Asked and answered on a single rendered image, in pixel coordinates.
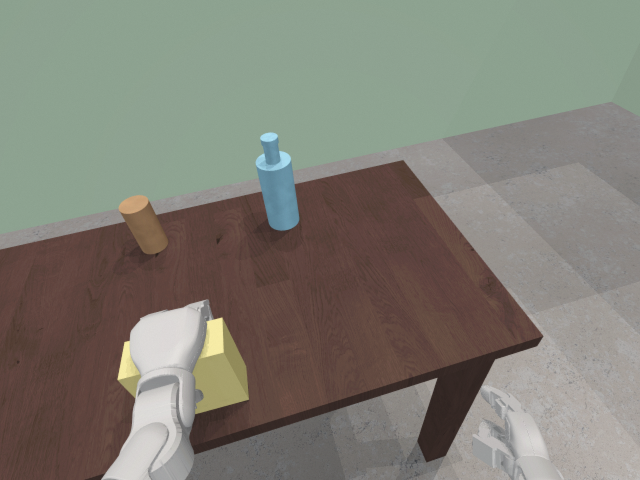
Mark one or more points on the sponge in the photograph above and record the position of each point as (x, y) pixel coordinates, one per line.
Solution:
(220, 372)

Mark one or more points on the robot right hand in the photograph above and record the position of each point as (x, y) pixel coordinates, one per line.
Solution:
(499, 447)

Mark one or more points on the left robot forearm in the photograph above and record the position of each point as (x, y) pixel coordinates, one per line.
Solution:
(158, 447)

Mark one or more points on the robot left hand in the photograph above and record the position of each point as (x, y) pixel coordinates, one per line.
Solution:
(172, 338)

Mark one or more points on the table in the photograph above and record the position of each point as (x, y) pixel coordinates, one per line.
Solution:
(374, 290)

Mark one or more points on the right robot forearm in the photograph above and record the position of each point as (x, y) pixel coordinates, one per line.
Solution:
(535, 468)

